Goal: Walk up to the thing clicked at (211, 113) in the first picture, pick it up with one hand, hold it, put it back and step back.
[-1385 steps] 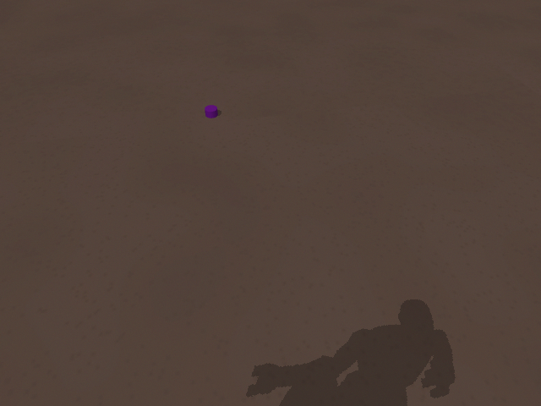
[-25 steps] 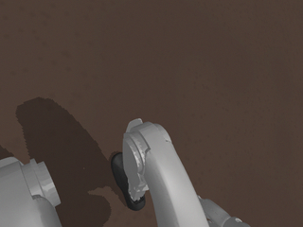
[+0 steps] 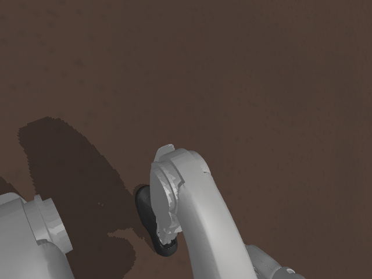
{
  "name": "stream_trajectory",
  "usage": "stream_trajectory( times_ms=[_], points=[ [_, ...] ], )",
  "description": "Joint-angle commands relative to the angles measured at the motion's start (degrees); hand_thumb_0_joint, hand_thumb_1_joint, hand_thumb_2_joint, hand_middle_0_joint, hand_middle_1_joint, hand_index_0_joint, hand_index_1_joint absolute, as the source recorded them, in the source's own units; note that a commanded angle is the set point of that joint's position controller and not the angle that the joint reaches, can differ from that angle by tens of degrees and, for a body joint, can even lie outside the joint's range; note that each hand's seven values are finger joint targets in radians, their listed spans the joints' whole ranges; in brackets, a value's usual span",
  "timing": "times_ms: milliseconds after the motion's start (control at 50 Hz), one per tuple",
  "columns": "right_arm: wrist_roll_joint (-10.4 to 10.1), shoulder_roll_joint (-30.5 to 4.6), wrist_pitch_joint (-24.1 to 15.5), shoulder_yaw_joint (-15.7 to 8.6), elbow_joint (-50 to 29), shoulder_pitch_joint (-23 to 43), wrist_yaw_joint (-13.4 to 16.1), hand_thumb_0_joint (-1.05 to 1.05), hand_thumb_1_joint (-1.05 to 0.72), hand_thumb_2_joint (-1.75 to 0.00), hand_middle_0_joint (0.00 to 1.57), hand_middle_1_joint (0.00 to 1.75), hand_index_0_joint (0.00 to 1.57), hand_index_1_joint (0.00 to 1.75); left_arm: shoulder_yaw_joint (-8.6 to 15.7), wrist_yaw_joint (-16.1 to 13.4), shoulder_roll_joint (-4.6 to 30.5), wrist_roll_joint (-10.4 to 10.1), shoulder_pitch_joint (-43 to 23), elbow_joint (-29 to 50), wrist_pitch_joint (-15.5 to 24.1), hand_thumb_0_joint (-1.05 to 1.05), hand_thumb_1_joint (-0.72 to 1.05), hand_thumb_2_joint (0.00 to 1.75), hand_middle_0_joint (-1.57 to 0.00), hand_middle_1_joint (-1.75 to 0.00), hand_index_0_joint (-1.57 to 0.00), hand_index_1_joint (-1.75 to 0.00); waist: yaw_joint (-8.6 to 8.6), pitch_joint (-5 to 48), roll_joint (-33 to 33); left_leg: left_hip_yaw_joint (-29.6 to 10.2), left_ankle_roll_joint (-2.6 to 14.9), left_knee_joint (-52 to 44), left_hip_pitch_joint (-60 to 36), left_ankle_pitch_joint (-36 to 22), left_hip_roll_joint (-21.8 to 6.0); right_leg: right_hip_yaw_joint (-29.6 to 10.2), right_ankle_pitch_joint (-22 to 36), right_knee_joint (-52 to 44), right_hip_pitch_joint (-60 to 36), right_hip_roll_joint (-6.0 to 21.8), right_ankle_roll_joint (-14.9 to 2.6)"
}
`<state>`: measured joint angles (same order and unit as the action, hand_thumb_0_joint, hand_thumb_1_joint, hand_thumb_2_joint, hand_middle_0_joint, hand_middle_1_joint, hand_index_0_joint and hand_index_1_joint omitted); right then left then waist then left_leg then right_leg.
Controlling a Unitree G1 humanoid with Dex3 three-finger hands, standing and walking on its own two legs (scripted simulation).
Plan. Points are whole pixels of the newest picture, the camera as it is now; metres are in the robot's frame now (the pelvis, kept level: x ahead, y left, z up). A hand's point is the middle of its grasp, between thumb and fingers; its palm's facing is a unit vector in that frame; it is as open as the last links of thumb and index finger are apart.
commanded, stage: settle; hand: left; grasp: from above
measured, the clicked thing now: out of the picture +0.44 +0.36 -0.28
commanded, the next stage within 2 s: lift in 0.88 s
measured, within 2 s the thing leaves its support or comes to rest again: leaves its support in 0.28 s
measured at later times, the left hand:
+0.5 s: hand out of the picture +0.43 +0.36 -0.21, palm faces -0.38 -0.15 -0.91, open 10.0 cm
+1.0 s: hand out of the picture +0.42 +0.36 -0.14, palm faces -0.44 -0.12 -0.89, open 10.0 cm
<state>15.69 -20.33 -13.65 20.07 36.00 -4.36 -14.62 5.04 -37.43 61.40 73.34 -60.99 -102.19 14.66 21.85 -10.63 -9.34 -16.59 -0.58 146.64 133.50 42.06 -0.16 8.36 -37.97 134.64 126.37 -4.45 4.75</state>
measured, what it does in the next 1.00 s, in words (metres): stands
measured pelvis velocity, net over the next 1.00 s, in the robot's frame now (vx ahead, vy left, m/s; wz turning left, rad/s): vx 0.00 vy -0.01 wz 0.11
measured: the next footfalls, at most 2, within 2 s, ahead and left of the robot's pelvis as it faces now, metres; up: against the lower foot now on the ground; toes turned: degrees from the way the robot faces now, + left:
none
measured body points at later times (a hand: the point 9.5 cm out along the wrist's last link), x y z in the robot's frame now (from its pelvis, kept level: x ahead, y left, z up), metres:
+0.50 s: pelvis +0.01 +0.00 +0.00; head +0.25 +0.14 +0.35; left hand +0.45 +0.37 -0.16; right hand +0.10 -0.26 -0.06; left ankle +0.06 +0.12 -0.27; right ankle +0.12 -0.13 -0.27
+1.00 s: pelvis +0.00 -0.01 +0.02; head +0.23 +0.10 +0.39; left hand +0.44 +0.36 -0.09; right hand +0.10 -0.28 -0.07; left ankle +0.06 +0.12 -0.27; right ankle +0.12 -0.13 -0.27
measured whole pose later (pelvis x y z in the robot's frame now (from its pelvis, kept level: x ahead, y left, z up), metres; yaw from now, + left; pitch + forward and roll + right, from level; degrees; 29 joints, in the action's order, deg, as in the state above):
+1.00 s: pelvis +0.00 -0.01 +0.02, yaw +6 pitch +34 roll -10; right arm 7.4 -18.2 -2.3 6.5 38.2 -9.1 -10.2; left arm 5.3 -16.9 46.7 70.7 -54.1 -77.4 12.3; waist 14.1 1.4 -0.2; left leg -10.4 -1.3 138.5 133.9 39.0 0.9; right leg 3.9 -38.2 132.1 128.6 -1.2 3.4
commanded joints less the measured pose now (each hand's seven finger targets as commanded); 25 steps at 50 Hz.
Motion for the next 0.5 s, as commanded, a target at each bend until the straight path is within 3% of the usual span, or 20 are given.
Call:
stream_trajectory(
  times_ms=[0,100,200,240,260,280,320,360,400,440,460,480],
  points=[
    [-0.6,-19.1,0.4,-6.0,1.4,-9.9,1.1,0.00,-0.91,-0.90,0.20,0.30,0.20,0.30,0.7,-0.9,11.9,-1.0,-11.3,5.1,-0.7,0.00,0.43,0.74,-0.79,-0.88,-0.84,-0.83,2.66,34.0,30.7,5.8,0.37,-16.6,-26.5,-12.4,-2.4,7.9,14.3,-10.2,-18.9,-1.5,-5.19],
    [-0.7,-19.0,0.8,-6.9,1.8,-10.9,1.0,0.00,-0.91,-0.90,0.20,0.30,0.20,0.30,2.0,0.3,12.7,-1.2,-12.7,9.4,-1.2,0.00,0.46,0.73,-0.80,-0.86,-0.85,-0.82,1.99,37.9,35.3,5.4,-0.32,-17.2,-30.8,-16.0,-2.5,8.2,16.2,-8.5,-18.3,-1.1,-5.70],
    [-1.2,-19.1,1.4,-9.2,2.0,-10.3,1.2,0.00,-0.91,-0.90,0.20,0.30,0.20,0.30,5.2,1.1,14.9,-0.8,-12.4,17.7,-1.4,0.00,0.48,0.75,-0.82,-0.87,-0.87,-0.82,-0.97,43.0,39.6,6.6,-0.65,-17.5,-32.9,-17.0,-2.1,7.6,16.5,-8.1,-17.9,-1.1,-6.34],
    [-1.4,-18.0,1.4,-10.0,2.1,-10.2,0.7,0.00,-0.91,-0.90,0.20,0.30,0.20,0.30,3.6,1.9,11.2,-1.0,-10.7,17.8,-1.9,0.00,0.49,0.73,-0.83,-0.85,-0.87,-0.81,-0.48,42.2,39.3,7.2,-0.56,-17.3,-32.5,-16.7,-2.1,7.2,16.2,-8.2,-17.3,-1.0,-6.41],
    [-1.7,-18.0,1.6,-10.6,1.8,-10.0,0.7,0.00,-0.91,-0.90,0.20,0.30,0.20,0.30,3.8,2.0,10.6,-1.3,-11.4,22.1,-1.7,0.00,0.49,0.73,-0.82,-0.85,-0.87,-0.80,-1.59,44.7,39.7,7.6,-0.49,-17.8,-32.8,-17.4,-1.9,7.0,16.8,-8.8,-18.0,-1.3,-6.40],
    [-2.1,-18.1,1.8,-11.1,2.0,-11.0,0.7,0.00,-0.90,-0.90,0.20,0.30,0.20,0.30,5.6,1.9,12.3,-1.5,-12.4,24.8,-1.8,0.00,0.51,0.73,-0.84,-0.84,-0.88,-0.79,-2.01,47.0,40.8,7.7,-0.51,-17.6,-33.5,-18.8,-1.7,6.9,18.1,-8.7,-18.5,-1.0,-6.44],
    [-2.6,-16.9,1.9,-12.2,3.3,-11.3,0.1,0.00,-0.90,-0.90,0.20,0.30,0.20,0.30,3.8,3.1,8.2,-2.1,-9.8,25.1,-2.7,0.00,0.53,0.71,-0.84,-0.83,-0.89,-0.78,-2.75,47.4,41.7,8.1,-0.73,-17.8,-35.5,-20.8,-1.7,6.7,19.0,-8.1,-16.6,-0.8,-6.60],
    [-3.5,-17.3,2.3,-13.8,3.7,-12.2,-0.1,0.00,-0.90,-0.90,0.20,0.30,0.20,0.30,4.4,4.5,7.8,-2.6,-10.6,27.3,-3.4,0.00,0.57,0.69,-0.86,-0.82,-0.92,-0.77,-2.92,46.7,41.8,7.9,-1.02,-18.7,-35.1,-20.3,-1.4,6.5,18.0,-8.1,-14.3,-0.3,-6.84],
    [-4.4,-16.7,2.9,-15.0,3.7,-12.3,-0.2,0.00,-0.90,-0.90,0.20,0.30,0.20,0.30,3.7,6.2,6.2,-3.0,-10.5,29.6,-4.3,0.00,0.59,0.74,-0.89,-0.84,-0.94,-0.79,-4.27,49.4,41.8,8.4,-0.76,-19.4,-35.6,-19.8,-1.2,5.8,17.3,-8.5,-14.1,-0.1,-6.93],
    [-5.1,-16.0,3.6,-15.8,3.4,-12.9,-0.5,0.00,-0.90,-0.90,0.20,0.30,0.20,0.30,2.2,8.1,2.1,-3.7,-10.3,29.4,-5.1,0.00,0.65,0.72,-0.92,-0.85,-0.97,-0.79,-4.07,48.9,39.9,8.8,-0.47,-20.1,-34.1,-18.9,-0.9,5.3,17.1,-9.1,-14.0,0.1,-6.82],
    [-5.8,-15.6,4.1,-16.2,3.9,-12.8,-0.5,0.00,-0.90,-0.90,0.20,0.30,0.20,0.30,1.3,9.1,0.5,-4.3,-10.0,29.0,-5.3,0.00,0.66,0.75,-0.94,-0.86,-0.99,-0.81,-4.88,48.5,38.8,9.2,-0.12,-20.4,-33.2,-17.4,-0.8,4.9,16.1,-9.6,-13.0,0.0,-6.87],
    [-5.9,-15.9,4.5,-16.7,3.7,-13.3,-0.3,0.00,-0.90,-0.90,0.20,0.30,0.20,0.30,1.7,10.0,0.8,-4.2,-10.3,29.4,-5.4,0.00,0.69,0.77,-0.96,-0.87,-1.01,-0.82,-4.43,48.4,37.8,9.1,-0.04,-20.8,-32.6,-16.7,-0.6,4.9,15.6,-10.0,-12.9,0.3,-6.82]
  ],
)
